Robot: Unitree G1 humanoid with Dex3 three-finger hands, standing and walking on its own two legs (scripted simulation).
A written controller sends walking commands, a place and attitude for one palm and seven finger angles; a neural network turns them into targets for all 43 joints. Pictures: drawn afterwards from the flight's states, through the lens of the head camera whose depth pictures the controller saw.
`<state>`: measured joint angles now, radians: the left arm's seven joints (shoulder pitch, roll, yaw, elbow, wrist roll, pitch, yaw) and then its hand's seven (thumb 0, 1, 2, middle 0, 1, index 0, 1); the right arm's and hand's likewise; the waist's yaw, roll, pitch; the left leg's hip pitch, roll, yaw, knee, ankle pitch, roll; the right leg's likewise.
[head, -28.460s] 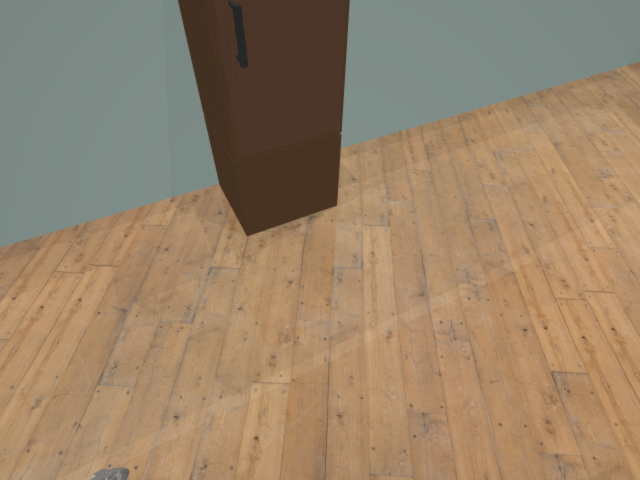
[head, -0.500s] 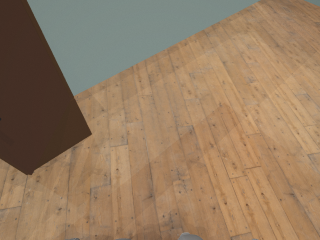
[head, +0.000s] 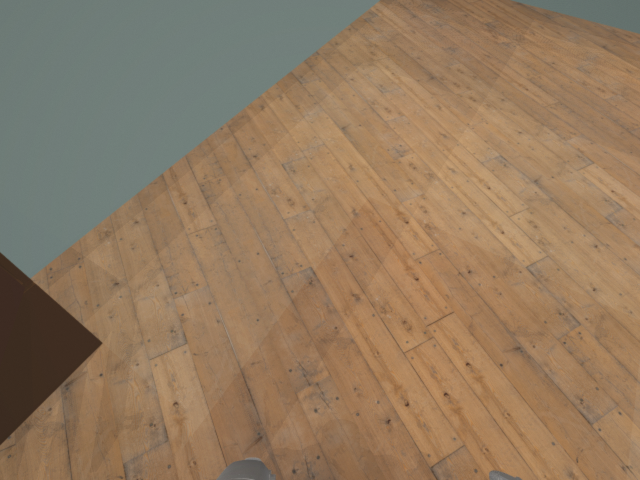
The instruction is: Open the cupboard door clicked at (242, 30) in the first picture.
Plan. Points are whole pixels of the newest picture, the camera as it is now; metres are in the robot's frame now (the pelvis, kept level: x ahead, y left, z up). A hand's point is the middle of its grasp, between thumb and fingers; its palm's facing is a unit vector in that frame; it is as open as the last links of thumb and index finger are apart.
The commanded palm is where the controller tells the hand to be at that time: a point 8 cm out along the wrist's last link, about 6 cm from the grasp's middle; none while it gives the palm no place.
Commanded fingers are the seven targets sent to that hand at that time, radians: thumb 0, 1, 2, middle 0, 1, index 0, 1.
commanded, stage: walk to a spot facing it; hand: left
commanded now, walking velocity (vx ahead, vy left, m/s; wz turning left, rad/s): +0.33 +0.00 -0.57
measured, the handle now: out of the picture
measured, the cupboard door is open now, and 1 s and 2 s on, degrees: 41 41 41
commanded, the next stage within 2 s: turn to face it in 1.14 s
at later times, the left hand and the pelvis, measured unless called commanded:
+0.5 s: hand (281, 320) +0.38 +0.10 -0.16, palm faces -0.29 -0.93 -0.23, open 7.3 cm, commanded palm none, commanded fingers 0.00 0.90 0.90 -0.20 -0.30 -0.20 -0.30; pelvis +0.18 -0.05 -0.02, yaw -16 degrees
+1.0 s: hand (329, 248) +0.54 +0.02 -0.17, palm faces -0.41 -0.89 -0.18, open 7.4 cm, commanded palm none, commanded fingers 0.00 0.90 0.90 -0.20 -0.30 -0.20 -0.30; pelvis +0.40 -0.12 +0.00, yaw -26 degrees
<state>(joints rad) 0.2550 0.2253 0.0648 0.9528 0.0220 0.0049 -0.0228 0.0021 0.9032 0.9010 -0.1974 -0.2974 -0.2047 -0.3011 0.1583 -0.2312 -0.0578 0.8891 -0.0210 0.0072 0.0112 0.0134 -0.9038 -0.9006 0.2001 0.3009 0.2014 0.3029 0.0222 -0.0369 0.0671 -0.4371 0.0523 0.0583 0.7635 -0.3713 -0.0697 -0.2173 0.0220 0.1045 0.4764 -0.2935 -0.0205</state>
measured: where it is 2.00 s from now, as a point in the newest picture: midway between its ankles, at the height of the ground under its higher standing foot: (411, 336)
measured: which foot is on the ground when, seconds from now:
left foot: up 0.00-0.04, down 0.06-0.40, up 0.42-0.74, down 0.76-1.00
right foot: down 0.00-0.04, up 0.06-0.40, down 0.42-0.76, up 0.78-1.00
